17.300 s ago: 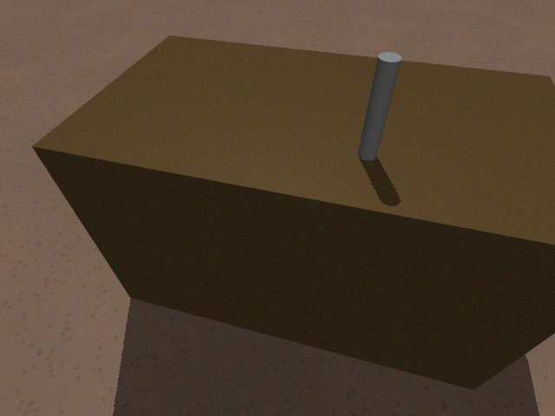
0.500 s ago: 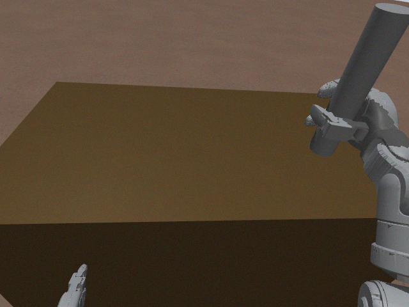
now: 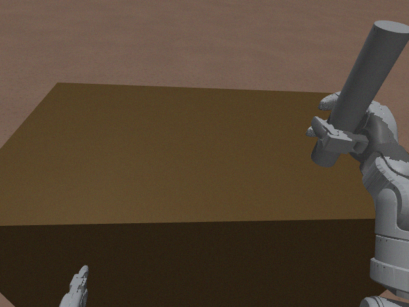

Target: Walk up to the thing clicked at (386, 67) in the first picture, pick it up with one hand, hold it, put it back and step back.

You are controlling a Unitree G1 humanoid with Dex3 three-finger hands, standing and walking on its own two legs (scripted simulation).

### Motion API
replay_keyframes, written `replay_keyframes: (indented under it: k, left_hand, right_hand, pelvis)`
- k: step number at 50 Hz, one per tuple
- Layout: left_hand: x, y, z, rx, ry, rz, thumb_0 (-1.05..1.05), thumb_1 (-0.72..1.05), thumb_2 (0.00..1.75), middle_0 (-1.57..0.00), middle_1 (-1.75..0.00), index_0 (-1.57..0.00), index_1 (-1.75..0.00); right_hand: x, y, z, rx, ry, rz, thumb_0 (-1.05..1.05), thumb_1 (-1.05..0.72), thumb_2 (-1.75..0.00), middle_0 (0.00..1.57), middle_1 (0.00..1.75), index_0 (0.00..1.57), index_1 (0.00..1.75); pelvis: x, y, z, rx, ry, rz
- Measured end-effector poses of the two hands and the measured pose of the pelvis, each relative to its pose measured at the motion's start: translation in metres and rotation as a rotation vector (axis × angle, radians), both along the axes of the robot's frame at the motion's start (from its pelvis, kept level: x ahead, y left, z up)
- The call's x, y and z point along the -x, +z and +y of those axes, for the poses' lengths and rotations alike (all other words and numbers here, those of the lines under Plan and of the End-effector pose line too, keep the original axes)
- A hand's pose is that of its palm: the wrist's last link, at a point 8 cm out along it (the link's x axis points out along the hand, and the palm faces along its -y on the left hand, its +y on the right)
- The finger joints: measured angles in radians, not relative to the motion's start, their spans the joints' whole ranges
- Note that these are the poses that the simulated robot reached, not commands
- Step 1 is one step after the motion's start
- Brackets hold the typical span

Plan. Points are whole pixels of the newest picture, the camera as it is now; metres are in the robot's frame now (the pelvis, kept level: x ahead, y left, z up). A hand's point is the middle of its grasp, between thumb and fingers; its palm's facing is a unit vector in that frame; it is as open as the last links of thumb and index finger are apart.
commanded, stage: hold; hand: right
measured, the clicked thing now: (350, 106) +0.34 -0.19 +0.30
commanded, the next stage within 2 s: crouch in 1.36 s
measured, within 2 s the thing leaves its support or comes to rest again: neither
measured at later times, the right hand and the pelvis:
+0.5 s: hand (326, 121) +0.35 -0.17 +0.27, palm faces +0.09 +1.00 -0.01, open 5.6 cm; pelvis +0.00 +0.00 +0.00, yaw +0 degrees
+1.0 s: hand (327, 122) +0.34 -0.17 +0.27, palm faces +0.10 +0.99 -0.01, open 5.6 cm; pelvis +0.00 +0.00 +0.00, yaw +0 degrees
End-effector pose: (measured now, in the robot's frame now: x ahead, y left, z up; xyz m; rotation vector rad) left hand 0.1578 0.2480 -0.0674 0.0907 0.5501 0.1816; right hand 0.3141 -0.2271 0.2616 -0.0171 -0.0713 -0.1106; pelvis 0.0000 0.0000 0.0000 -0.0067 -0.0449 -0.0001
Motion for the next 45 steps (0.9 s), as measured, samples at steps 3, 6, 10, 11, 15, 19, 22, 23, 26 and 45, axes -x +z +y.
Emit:
replay_keyframes:
  k: [3, 6, 10, 11, 15, 19, 22, 23, 26, 45]
  left_hand:
    - [0.0, -0.001, 0.0, -0.001, 0.001, 0.005, -0.01, -0.54, 0.05, -0.05, -0.05, -0.05, -0.05]
    - [0.0, -0.001, -0.001, -0.004, -0.002, 0.005, -0.01, -0.54, 0.05, -0.05, -0.05, -0.06, -0.05]
    - [0.001, -0.001, -0.002, -0.003, -0.003, 0.005, -0.01, -0.54, 0.05, -0.05, -0.05, -0.06, -0.05]
    - [0.001, -0.001, -0.002, -0.002, -0.003, 0.004, -0.01, -0.54, 0.05, -0.05, -0.05, -0.06, -0.05]
    - [0.003, -0.001, -0.003, 0.003, -0.004, -0.001, -0.01, -0.54, 0.05, -0.05, -0.05, -0.06, -0.05]
    - [0.005, -0.001, -0.003, 0.004, -0.002, -0.001, -0.01, -0.54, 0.05, -0.05, -0.05, -0.06, -0.05]
    - [0.006, -0.002, -0.001, 0.004, 0.001, 0.002, -0.01, -0.54, 0.05, -0.05, -0.05, -0.06, -0.05]
    - [0.006, -0.002, -0.001, 0.004, 0.002, 0.003, -0.01, -0.54, 0.05, -0.05, -0.05, -0.06, -0.05]
    - [0.007, -0.003, 0.0, 0.002, 0.003, 0.007, -0.01, -0.54, 0.05, -0.05, -0.05, -0.05, -0.05]
    - [0.003, -0.001, 0.002, 0.003, -0.004, 0.002, -0.01, -0.55, 0.05, -0.05, -0.05, -0.05, -0.05]
  right_hand:
    - [0.003, 0.001, -0.001, 0.003, 0.003, -0.011, -0.02, -0.12, -1.17, 0.98, 1.13, 0.99, 1.16]
    - [0.004, 0.002, 0.0, 0.006, 0.009, -0.013, -0.02, -0.12, -1.16, 0.98, 1.13, 0.99, 1.16]
    - [0.002, 0.004, 0.001, 0.004, 0.015, -0.006, -0.02, -0.12, -1.17, 0.98, 1.13, 0.99, 1.16]
    - [0.002, 0.004, 0.002, 0.005, 0.016, -0.006, -0.02, -0.12, -1.16, 0.98, 1.13, 0.99, 1.16]
    - [0.0, 0.006, 0.005, 0.004, 0.027, -0.006, -0.02, -0.12, -1.17, 0.98, 1.13, 0.99, 1.16]
    - [-0.004, 0.007, 0.007, -0.003, 0.027, 0.001, -0.02, -0.12, -1.17, 0.98, 1.13, 0.99, 1.16]
    - [-0.005, 0.007, 0.007, -0.005, 0.021, 0.005, -0.02, -0.11, -1.17, 0.98, 1.13, 0.99, 1.16]
    - [-0.006, 0.008, 0.008, -0.004, 0.02, 0.003, -0.02, -0.11, -1.17, 0.98, 1.13, 0.99, 1.16]
    - [-0.006, 0.009, 0.009, -0.003, 0.02, -0.005, -0.02, -0.11, -1.17, 0.99, 1.13, 0.99, 1.16]
    - [-0.004, 0.007, 0.009, 0.001, 0.015, 0.002, -0.02, -0.11, -1.17, 0.99, 1.13, 0.99, 1.16]
  pelvis:
    - [0.001, 0.0, -0.001, -0.001, -0.001, -0.002]
    - [0.002, 0.0, -0.001, -0.002, -0.002, -0.004]
    - [0.003, 0.0, -0.002, -0.002, -0.002, -0.006]
    - [0.004, 0.0, -0.002, -0.002, -0.001, -0.006]
    - [0.004, 0.0, -0.002, -0.002, 0.0, -0.005]
    - [0.004, 0.0, -0.002, -0.001, 0.001, -0.004]
    - [0.004, 0.0, -0.002, -0.001, 0.003, -0.005]
    - [0.004, 0.0, -0.002, -0.001, 0.004, -0.004]
    - [0.004, 0.0, -0.001, -0.001, 0.005, -0.004]
    - [0.003, 0.001, 0.002, 0.0, 0.002, -0.006]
